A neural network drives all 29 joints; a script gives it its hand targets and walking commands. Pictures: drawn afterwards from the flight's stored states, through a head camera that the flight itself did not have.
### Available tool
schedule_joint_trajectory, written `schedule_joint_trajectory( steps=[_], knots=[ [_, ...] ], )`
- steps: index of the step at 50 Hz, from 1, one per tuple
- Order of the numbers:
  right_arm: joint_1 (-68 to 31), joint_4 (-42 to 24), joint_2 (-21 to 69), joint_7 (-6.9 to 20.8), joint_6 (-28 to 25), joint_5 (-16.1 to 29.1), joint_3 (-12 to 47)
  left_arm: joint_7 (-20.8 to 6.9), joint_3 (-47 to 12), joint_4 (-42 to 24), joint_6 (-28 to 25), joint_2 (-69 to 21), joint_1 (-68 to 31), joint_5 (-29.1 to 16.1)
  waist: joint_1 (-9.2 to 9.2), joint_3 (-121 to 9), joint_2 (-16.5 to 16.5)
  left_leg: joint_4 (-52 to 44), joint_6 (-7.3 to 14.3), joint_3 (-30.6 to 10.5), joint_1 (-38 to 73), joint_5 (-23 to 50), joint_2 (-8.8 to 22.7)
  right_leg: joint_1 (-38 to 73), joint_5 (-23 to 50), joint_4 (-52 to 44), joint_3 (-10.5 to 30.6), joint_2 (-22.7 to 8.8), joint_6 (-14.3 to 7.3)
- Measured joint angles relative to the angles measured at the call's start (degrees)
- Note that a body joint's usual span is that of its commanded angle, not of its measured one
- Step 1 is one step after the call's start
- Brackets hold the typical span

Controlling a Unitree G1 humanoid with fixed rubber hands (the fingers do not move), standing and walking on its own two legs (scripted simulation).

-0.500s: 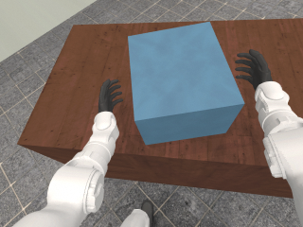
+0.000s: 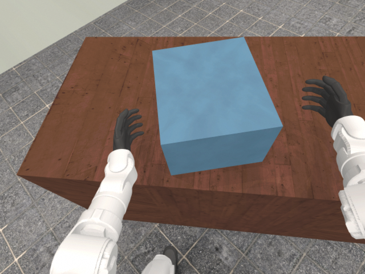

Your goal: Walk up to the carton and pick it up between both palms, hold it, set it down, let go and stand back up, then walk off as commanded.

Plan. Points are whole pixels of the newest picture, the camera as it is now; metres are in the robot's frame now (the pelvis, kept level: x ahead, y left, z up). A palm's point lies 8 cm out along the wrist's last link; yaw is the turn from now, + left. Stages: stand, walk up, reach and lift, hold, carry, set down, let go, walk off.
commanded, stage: set down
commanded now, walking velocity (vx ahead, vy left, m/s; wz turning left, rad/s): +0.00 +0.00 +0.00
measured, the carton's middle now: (207, 106) +0.53 +0.03 -0.01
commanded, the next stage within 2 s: none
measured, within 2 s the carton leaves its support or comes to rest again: neither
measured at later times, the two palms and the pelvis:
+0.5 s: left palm (119, 163) +0.32 +0.20 +0.03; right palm (352, 141) +0.41 -0.26 +0.06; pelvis +0.00 -0.01 +0.01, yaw +1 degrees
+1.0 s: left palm (120, 182) +0.28 +0.18 +0.03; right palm out of the picture +0.34 -0.29 +0.04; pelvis +0.02 -0.01 +0.02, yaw +1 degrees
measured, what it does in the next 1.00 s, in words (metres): stands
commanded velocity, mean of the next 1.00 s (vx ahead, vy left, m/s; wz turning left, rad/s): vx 0.00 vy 0.00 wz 0.00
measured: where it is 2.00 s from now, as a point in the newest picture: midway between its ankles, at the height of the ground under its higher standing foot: outside the picture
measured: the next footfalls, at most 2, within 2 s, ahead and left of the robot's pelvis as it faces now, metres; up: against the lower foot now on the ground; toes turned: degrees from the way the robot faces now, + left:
none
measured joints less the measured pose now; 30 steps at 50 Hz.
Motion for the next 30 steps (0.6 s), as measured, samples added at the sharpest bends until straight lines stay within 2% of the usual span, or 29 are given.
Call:
schedule_joint_trajectory(
  steps=[16, 30],
  knots=[
    [8.38, -5.32, 2.53, 0.86, 0.36, 1.59, -0.03, 1.27, -1.23, -7.59, 2.41, 1.43, 8.5, 0.48, -2.15, 2.58, -1.39, -0.63, -0.7, -0.41, 7.31, -0.18, -0.23, 6.92, -1.07, 0.62, -0.42, -0.14, -0.77],
    [20.65, -12.39, 2.68, 2.02, -1.08, 1.03, -2.33, 1.59, -1.1, -17.16, 4.85, -0.59, 18.95, 4.6, -4.45, 5.37, -1.3, -4.21, -0.64, -0.31, 16.72, -0.01, -0.64, 16.64, -0.6, -3.56, -0.48, -0.31, -0.82]
  ],
)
